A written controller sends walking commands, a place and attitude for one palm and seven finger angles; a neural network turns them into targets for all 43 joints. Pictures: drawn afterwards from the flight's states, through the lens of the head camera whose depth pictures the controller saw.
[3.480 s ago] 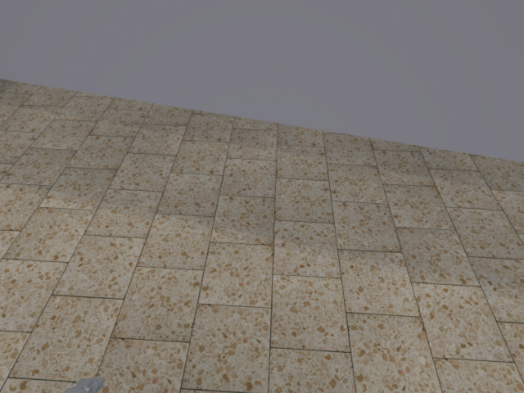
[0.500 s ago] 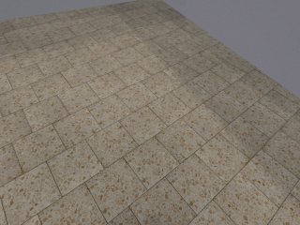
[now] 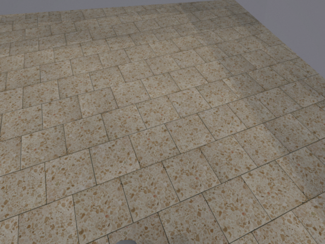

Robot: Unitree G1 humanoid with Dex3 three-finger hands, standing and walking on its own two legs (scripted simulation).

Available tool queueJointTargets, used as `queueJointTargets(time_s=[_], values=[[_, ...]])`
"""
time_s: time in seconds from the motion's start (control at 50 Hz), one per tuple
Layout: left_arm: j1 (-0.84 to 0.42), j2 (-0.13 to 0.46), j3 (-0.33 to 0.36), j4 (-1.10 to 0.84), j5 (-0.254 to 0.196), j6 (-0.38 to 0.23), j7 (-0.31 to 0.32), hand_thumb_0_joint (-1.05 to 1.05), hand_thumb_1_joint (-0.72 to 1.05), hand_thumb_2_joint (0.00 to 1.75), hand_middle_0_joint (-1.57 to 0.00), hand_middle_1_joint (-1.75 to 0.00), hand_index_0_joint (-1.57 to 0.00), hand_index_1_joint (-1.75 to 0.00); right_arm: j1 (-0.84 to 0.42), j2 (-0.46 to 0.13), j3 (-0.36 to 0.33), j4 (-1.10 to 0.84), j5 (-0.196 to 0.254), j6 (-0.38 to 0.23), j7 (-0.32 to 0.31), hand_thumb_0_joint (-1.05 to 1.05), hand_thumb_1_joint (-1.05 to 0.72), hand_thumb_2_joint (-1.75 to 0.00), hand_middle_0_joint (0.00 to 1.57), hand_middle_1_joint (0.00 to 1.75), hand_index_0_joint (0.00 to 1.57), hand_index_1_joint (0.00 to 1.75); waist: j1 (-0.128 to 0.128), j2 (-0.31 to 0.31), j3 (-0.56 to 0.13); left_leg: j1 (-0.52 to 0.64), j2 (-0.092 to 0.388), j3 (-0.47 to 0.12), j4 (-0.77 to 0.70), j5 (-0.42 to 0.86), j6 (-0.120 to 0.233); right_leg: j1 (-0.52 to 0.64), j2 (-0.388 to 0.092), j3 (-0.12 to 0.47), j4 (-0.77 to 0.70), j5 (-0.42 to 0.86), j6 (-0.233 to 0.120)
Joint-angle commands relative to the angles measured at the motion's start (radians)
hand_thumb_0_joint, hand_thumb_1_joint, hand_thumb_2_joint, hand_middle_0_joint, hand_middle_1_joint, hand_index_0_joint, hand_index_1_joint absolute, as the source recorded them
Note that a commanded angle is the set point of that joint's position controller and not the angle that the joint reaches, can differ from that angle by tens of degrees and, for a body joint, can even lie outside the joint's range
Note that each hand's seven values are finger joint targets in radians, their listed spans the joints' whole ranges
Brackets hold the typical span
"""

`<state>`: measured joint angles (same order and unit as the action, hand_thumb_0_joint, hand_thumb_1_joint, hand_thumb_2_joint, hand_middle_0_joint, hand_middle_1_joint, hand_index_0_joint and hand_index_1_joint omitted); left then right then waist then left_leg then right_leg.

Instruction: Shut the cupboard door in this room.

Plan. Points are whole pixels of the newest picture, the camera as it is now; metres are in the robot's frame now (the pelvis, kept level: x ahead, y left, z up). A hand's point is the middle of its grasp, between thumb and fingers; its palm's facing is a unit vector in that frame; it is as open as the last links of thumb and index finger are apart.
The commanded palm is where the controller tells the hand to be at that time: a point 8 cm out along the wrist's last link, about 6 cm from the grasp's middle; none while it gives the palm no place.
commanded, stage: turn or walk to find it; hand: left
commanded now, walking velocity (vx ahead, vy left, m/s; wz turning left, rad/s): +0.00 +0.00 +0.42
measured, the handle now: out of the picture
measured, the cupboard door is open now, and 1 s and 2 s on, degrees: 78 78 78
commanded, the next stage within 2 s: none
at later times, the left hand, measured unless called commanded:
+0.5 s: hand out of the picture +0.04 +0.23 -0.15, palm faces +0.21 -0.94 -0.27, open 7.4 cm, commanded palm none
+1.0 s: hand out of the picture -0.12 +0.24 -0.19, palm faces +0.45 -0.86 -0.23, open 7.4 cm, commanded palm none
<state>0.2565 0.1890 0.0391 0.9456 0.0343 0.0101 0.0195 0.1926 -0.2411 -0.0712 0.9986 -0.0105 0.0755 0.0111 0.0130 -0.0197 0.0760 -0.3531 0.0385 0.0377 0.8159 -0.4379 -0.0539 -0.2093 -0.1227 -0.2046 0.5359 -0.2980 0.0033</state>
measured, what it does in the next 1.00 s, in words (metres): steps on the spot, turning left: left foot, then right foot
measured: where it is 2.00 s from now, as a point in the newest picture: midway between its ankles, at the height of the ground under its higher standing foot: outside the picture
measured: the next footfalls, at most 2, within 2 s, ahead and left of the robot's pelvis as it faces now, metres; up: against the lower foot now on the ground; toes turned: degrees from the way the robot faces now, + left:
left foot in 0.06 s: +0.03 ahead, +0.13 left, +0.00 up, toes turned +7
right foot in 0.50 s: +0.03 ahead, -0.10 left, +0.00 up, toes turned +8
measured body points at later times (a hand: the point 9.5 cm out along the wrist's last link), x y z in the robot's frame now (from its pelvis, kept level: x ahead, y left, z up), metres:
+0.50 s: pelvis -0.02 +0.01 +0.00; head +0.00 +0.00 +0.45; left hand +0.03 +0.28 -0.13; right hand +0.08 -0.22 -0.16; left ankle -0.01 +0.13 -0.74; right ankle -0.01 -0.11 -0.74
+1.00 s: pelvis -0.07 +0.03 -0.01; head -0.06 +0.07 +0.44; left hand -0.15 +0.29 -0.17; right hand +0.12 -0.16 -0.13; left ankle -0.09 +0.13 -0.74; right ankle -0.02 -0.11 -0.69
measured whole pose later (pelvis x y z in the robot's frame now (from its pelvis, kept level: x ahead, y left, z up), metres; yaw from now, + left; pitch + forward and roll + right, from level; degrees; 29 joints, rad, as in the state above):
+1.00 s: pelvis -0.07 +0.03 -0.01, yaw +24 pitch -1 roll +0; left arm 0.24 0.26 0.07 0.98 0.02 0.07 0.02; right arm 0.17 -0.20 -0.05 0.95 -0.02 0.02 0.00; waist 0.02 -0.06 0.08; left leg -0.29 0.01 0.07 0.61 -0.30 0.04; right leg -0.39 -0.13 -0.09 0.96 -0.49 0.06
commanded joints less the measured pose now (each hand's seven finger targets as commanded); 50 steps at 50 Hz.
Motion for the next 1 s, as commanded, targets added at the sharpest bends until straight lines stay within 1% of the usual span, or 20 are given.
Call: queueJointTargets(time_s=[0.0, 0.02, 0.04, 0.06, 0.1, 0.16, 0.32, 0.44, 0.46, 0.48, 0.5, 0.52, 0.6, 0.76, 0.84, 0.86, 0.88, 0.9, 0.92, 0.98], values=[[0.021, 0.225, 0.062, -0.035, -0.009, -0.002, 0.012, 0.0, 0.9, 0.9, -0.2, -0.3, -0.2, -0.3, 0.008, -0.06, -0.004, -0.082, 0.002, -0.047, 0.0, 0.0, -0.9, -0.9, 0.2, 0.3, 0.2, 0.3, -0.012, -0.148, -0.119, 0.12, -0.018, 0.055, -0.325, 0.159, 0.019, 0.071, -0.203, 0.111, -0.009, 0.463, -0.07], [0.029, 0.201, 0.058, -0.042, -0.018, 0.005, 0.008, 0.0, 0.9, 0.9, -0.2, -0.3, -0.2, -0.3, 0.05, -0.107, -0.014, -0.077, -0.002, -0.057, 0.0, 0.0, -0.9, -0.9, 0.2, 0.3, 0.2, 0.3, -0.035, -0.03, -0.153, 0.266, 0.039, -0.006, -0.428, 0.314, 0.043, -0.042, -0.163, 0.066, 0.111, 0.34, -0.016], [0.042, 0.137, 0.049, -0.075, -0.023, 0.01, 0.002, 0.0, 0.9, 0.9, -0.2, -0.3, -0.2, -0.3, 0.082, -0.209, -0.036, -0.08, -0.011, -0.065, -0.003, 0.0, -0.9, -0.9, 0.2, 0.3, 0.2, 0.3, -0.047, 0.265, -0.162, 0.392, 0.29, -0.329, -0.455, 0.64, 0.153, -0.296, -0.036, 0.012, 0.308, -0.11, 0.061], [-0.016, 0.124, 0.033, -0.107, -0.014, 0.017, 0.005, 0.0, 0.9, 0.9, -0.2, -0.3, -0.2, -0.3, 0.129, -0.254, -0.044, -0.071, -0.007, -0.056, -0.007, 0.0, -0.9, -0.9, 0.2, 0.3, 0.2, 0.3, -0.077, 0.28, -0.149, 0.322, 0.386, -0.375, -0.476, 0.732, 0.249, -0.323, 0.005, 0.08, 0.465, -0.362, 0.064], [-0.086, 0.136, 0.042, -0.09, -0.015, 0.031, 0.008, 0.0, 0.9, 0.9, -0.2, -0.3, -0.2, -0.3, 0.083, -0.198, -0.031, -0.066, -0.01, -0.06, -0.028, 0.0, -0.9, -0.9, 0.2, 0.3, 0.2, 0.3, -0.067, 0.27, -0.096, 0.221, 0.301, -0.337, -0.495, 0.575, 0.228, -0.354, -0.003, 0.183, 0.588, -0.255, 0.058], [-0.023, 0.132, 0.045, -0.044, -0.015, 0.028, -0.008, 0.0, 0.9, 0.9, -0.2, -0.3, -0.2, -0.3, -0.017, -0.151, -0.011, -0.101, -0.008, -0.07, -0.031, 0.0, -0.9, -0.9, 0.2, 0.3, 0.2, 0.3, -0.016, 0.166, -0.072, 0.191, 0.2, -0.222, -0.508, 0.543, 0.198, -0.32, 0.006, 0.178, 0.585, -0.105, 0.07], [-0.072, 0.11, 0.037, -0.084, -0.02, 0.026, -0.003, 0.0, 0.9, 0.9, -0.2, -0.3, -0.2, -0.3, 0.03, -0.161, -0.026, -0.1, -0.013, -0.06, -0.026, 0.0, -0.9, -0.9, 0.2, 0.3, 0.2, 0.3, -0.047, 0.155, -0.089, 0.213, 0.197, -0.308, -0.502, 0.482, 0.233, -0.247, 0.048, 0.174, 0.341, -0.15, 0.075], [0.022, 0.112, 0.037, -0.079, -0.026, 0.004, 0.007, 0.0, 0.9, 0.9, -0.2, -0.3, -0.2, -0.3, -0.006, -0.154, -0.035, -0.118, -0.011, -0.051, -0.017, 0.0, -0.9, -0.9, 0.2, 0.3, 0.2, 0.3, 0.003, 0.149, -0.125, 0.083, 0.133, -0.333, -0.403, 0.483, 0.182, 0.019, 0.089, 0.155, -0.044, 0.02, 0.055], [0.049, 0.142, 0.044, -0.075, -0.022, -0.004, 0.012, 0.0, 0.9, 0.9, -0.2, -0.3, -0.2, -0.3, -0.007, -0.126, -0.033, -0.124, -0.004, -0.052, -0.012, 0.0, -0.9, -0.9, 0.2, 0.3, 0.2, 0.3, 0.018, 0.077, -0.135, -0.007, 0.084, -0.301, -0.338, 0.384, 0.136, 0.135, 0.04, 0.196, -0.166, 0.091, 0.043], [0.065, 0.222, 0.059, -0.076, -0.007, -0.014, 0.02, 0.0, 0.9, 0.9, -0.2, -0.3, -0.2, -0.3, 0.006, -0.066, -0.024, -0.14, 0.004, -0.052, -0.006, 0.0, -0.9, -0.9, 0.2, 0.3, 0.2, 0.3, 0.024, -0.148, -0.131, -0.185, -0.039, -0.164, -0.153, 0.138, 0.066, 0.231, -0.179, 0.422, -0.255, 0.079, -0.027], [0.045, 0.28, 0.066, -0.096, -0.005, -0.011, 0.018, 0.0, 0.9, 0.9, -0.2, -0.3, -0.2, -0.3, -0.008, -0.057, -0.025, -0.166, -0.004, -0.047, -0.004, 0.0, -0.9, -0.9, 0.2, 0.3, 0.2, 0.3, 0.03, -0.255, -0.098, -0.22, -0.103, -0.083, 0.061, -0.111, 0.03, 0.127, -0.358, 0.546, -0.295, 0.149, -0.135], [0.013, 0.244, 0.067, -0.108, -0.014, -0.014, 0.021, 0.0, 0.9, 0.9, -0.2, -0.3, -0.2, -0.3, -0.008, -0.095, -0.036, -0.146, -0.017, -0.03, -0.007, 0.0, -0.9, -0.9, 0.2, 0.3, 0.2, 0.3, 0.023, -0.251, -0.089, -0.204, -0.061, -0.138, 0.209, -0.103, 0.035, 0.035, -0.334, 0.518, -0.31, 0.098, -0.156], [-0.103, 0.159, 0.04, -0.124, -0.012, -0.019, 0.018, 0.0, 0.9, 0.9, -0.2, -0.3, -0.2, -0.3, 0.042, -0.071, -0.035, -0.088, -0.012, -0.019, 0.01, 0.0, -0.9, -0.9, 0.2, 0.3, 0.2, 0.3, -0.042, -0.12, -0.014, -0.199, -0.016, -0.077, 0.378, 0.07, 0.006, -0.015, -0.188, 0.248, -0.249, 0.202, -0.111], [0.033, 0.225, 0.059, -0.055, 0.0, -0.012, 0.015, 0.0, 0.9, 0.9, -0.2, -0.3, -0.2, -0.3, -0.06, -0.036, -0.007, -0.102, 0.0, -0.031, 0.006, 0.0, -0.9, -0.9, 0.2, 0.3, 0.2, 0.3, 0.035, -0.178, -0.065, -0.075, -0.014, 0.031, -0.006, -0.024, -0.006, 0.108, -0.227, 0.18, -0.144, 0.483, -0.141], [-0.002, 0.229, 0.064, -0.046, -0.008, 0.001, 0.011, 0.0, 0.9, 0.9, -0.2, -0.3, -0.2, -0.3, 0.021, -0.054, -0.007, -0.085, -0.001, -0.043, 0.001, 0.0, -0.9, -0.9, 0.2, 0.3, 0.2, 0.3, -0.015, -0.168, -0.095, 0.108, -0.022, 0.064, -0.278, 0.144, 0.014, 0.034, -0.207, 0.112, -0.033, 0.404, -0.068], [-0.002, 0.208, 0.061, -0.051, -0.017, 0.007, 0.008, 0.0, 0.9, 0.9, -0.2, -0.3, -0.2, -0.3, 0.061, -0.09, -0.015, -0.077, -0.003, -0.053, 0.002, 0.0, -0.9, -0.9, 0.2, 0.3, 0.2, 0.3, -0.039, -0.06, -0.124, 0.227, 0.014, 0.021, -0.4, 0.268, 0.031, -0.043, -0.177, 0.07, 0.076, 0.314, -0.02], [0.019, 0.15, 0.054, -0.078, -0.024, 0.015, 0.002, 0.0, 0.9, 0.9, -0.2, -0.3, -0.2, -0.3, 0.091, -0.191, -0.036, -0.082, -0.011, -0.064, -0.001, 0.0, -0.9, -0.9, 0.2, 0.3, 0.2, 0.3, -0.048, 0.217, -0.148, 0.348, 0.242, -0.288, -0.458, 0.514, 0.126, -0.261, -0.052, 0.015, 0.276, -0.031, 0.056], [-0.038, 0.115, 0.033, -0.115, -0.016, 0.019, 0.001, 0.0, 0.9, 0.9, -0.2, -0.3, -0.2, -0.3, 0.137, -0.252, -0.046, -0.077, -0.007, -0.058, -0.004, 0.0, -0.9, -0.9, 0.2, 0.3, 0.2, 0.3, -0.075, 0.304, -0.127, 0.298, 0.369, -0.382, -0.495, 0.658, 0.214, -0.324, 0.0, 0.068, 0.447, -0.345, 0.071], [-0.085, 0.123, 0.037, -0.106, -0.012, 0.032, 0.011, 0.0, 0.9, 0.9, -0.2, -0.3, -0.2, -0.3, 0.153, -0.223, -0.045, -0.057, -0.01, -0.064, -0.019, 0.0, -0.9, -0.9, 0.2, 0.3, 0.2, 0.3, -0.094, 0.3, -0.139, 0.249, 0.337, -0.39, -0.514, 0.592, 0.212, -0.331, 0.001, 0.162, 0.537, -0.319, 0.063], [-0.059, 0.133, 0.048, -0.06, -0.015, 0.03, -0.007, 0.0, 0.9, 0.9, -0.2, -0.3, -0.2, -0.3, -0.001, -0.154, -0.015, -0.096, -0.011, -0.066, -0.03, 0.0, -0.9, -0.9, 0.2, 0.3, 0.2, 0.3, -0.023, 0.195, -0.056, 0.157, 0.216, -0.26, -0.529, 0.424, 0.193, -0.325, -0.002, 0.186, 0.597, -0.126, 0.062]])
